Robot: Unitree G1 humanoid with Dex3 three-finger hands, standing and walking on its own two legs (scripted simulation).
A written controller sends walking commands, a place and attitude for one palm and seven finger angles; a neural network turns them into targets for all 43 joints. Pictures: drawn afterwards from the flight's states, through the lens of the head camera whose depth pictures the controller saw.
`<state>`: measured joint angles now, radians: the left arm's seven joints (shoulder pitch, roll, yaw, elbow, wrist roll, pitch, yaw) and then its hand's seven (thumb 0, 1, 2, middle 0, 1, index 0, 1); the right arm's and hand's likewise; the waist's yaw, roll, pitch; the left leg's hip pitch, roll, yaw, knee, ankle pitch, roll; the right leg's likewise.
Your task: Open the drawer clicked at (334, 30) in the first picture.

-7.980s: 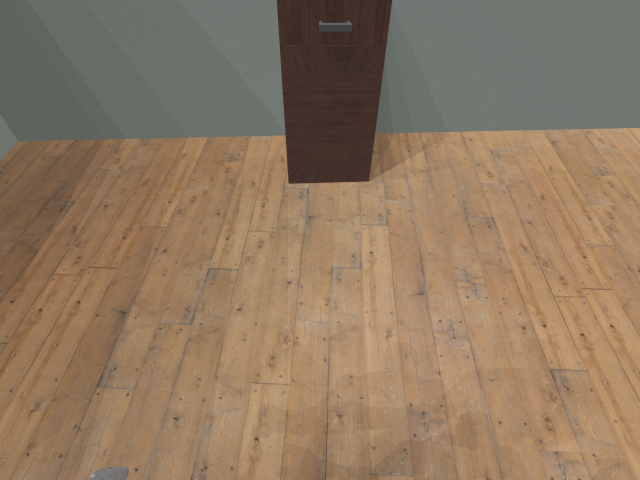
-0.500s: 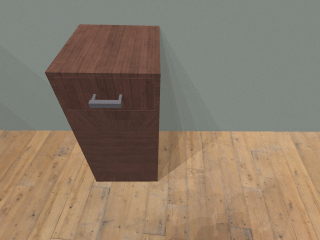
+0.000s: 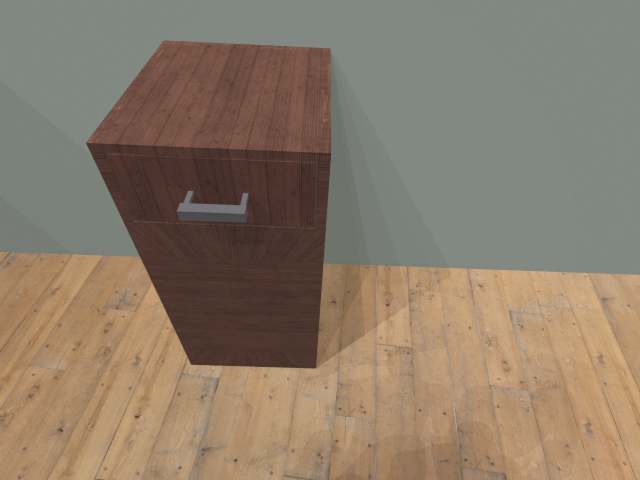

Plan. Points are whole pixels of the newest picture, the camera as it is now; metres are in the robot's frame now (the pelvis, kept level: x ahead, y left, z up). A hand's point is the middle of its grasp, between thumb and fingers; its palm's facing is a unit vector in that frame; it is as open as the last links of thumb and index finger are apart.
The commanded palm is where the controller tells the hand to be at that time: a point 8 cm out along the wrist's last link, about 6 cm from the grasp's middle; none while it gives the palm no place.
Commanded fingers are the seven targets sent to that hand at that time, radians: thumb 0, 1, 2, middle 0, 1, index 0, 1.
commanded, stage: shuffle to correct the standing spot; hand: left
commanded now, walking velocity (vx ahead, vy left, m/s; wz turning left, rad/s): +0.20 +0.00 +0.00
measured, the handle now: (215, 204) +0.56 +0.24 -0.01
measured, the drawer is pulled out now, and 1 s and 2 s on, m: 0.00 0.00 0.00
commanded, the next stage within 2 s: come to a stop and stand still in 0.02 s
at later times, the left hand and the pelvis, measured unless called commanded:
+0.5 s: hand out of the picture +0.08 +0.17 -0.17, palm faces +0.05 -0.98 -0.21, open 7.3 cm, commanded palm none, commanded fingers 0.00 0.90 0.90 -0.20 -0.30 -0.20 -0.30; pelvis +0.06 +0.00 +0.00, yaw -1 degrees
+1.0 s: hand out of the picture +0.04 +0.15 -0.16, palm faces +0.04 -0.98 -0.17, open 7.3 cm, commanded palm none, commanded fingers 0.00 0.90 0.90 -0.20 -0.30 -0.20 -0.30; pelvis +0.03 -0.02 +0.01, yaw -1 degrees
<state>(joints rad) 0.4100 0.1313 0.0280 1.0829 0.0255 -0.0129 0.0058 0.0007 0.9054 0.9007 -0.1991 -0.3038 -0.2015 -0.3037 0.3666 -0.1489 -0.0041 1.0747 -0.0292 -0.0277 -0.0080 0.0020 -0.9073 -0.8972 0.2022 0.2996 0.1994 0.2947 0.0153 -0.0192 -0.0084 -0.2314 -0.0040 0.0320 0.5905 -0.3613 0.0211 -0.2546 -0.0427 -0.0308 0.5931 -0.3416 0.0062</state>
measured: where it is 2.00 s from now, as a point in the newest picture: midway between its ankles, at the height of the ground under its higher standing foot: outside the picture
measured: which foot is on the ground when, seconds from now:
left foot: down 0.00-0.18, up 0.20-0.34, down 0.36-1.00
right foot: down 0.00-1.00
